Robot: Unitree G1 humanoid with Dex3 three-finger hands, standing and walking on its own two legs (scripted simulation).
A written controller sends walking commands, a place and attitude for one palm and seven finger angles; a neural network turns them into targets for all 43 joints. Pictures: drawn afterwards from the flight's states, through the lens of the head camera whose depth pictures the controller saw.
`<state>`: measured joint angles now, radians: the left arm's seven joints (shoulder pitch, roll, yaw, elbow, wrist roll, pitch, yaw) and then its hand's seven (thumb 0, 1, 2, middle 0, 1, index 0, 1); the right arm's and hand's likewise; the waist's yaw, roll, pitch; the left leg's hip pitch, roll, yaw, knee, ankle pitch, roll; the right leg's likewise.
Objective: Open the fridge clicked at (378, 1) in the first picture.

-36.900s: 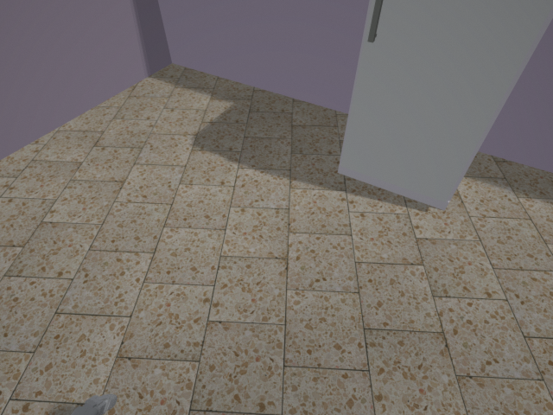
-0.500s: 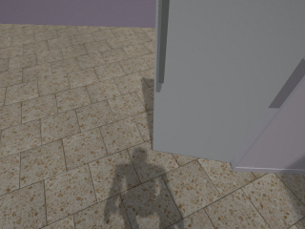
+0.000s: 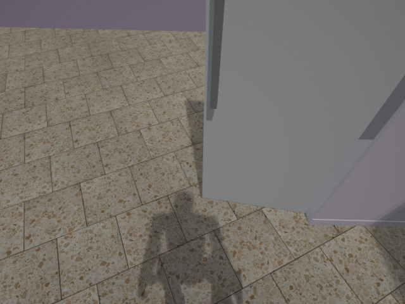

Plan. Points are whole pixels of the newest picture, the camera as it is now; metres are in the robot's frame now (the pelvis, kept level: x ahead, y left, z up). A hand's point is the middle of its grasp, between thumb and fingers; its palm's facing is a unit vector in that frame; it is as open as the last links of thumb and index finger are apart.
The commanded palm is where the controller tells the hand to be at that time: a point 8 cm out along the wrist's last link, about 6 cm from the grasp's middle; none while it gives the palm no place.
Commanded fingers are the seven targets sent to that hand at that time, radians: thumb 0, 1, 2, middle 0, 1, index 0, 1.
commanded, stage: look to check the result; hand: left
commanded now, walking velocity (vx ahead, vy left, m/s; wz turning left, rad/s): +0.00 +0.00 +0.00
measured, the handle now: (218, 40) +0.70 +0.00 +0.18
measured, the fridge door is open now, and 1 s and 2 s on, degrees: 82 82 82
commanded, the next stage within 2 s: stand and wait in 0.22 s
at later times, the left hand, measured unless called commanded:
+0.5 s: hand out of the picture +0.03 +0.17 -0.18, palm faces +0.01 -0.98 -0.20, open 7.3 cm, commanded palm none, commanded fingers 0.00 0.90 0.90 -0.20 -0.30 -0.20 -0.30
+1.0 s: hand out of the picture +0.05 +0.19 -0.17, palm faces +0.01 -0.97 -0.23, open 7.3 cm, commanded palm none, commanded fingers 0.00 0.90 0.90 -0.20 -0.30 -0.20 -0.30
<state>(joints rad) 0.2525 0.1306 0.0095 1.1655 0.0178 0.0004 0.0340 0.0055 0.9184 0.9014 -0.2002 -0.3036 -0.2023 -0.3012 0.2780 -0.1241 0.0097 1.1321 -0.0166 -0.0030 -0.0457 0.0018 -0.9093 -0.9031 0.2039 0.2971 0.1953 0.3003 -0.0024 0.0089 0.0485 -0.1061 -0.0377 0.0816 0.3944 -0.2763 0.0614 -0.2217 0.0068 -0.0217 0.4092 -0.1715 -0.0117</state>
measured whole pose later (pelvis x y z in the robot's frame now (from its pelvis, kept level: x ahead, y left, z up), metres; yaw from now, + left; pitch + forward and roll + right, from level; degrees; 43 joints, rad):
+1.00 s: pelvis +0.01 -0.01 +0.00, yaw +0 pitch -1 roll +0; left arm 0.17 0.20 0.01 1.15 0.02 -0.01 0.02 0.00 0.91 0.90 -0.20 -0.30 -0.20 -0.30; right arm 0.21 -0.20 0.00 1.14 -0.02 0.00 -0.04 0.00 -0.91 -0.90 0.20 0.30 0.20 0.30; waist -0.01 0.01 0.06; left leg -0.06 -0.03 0.07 0.34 -0.26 0.05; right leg -0.18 0.02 -0.03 0.37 -0.17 -0.03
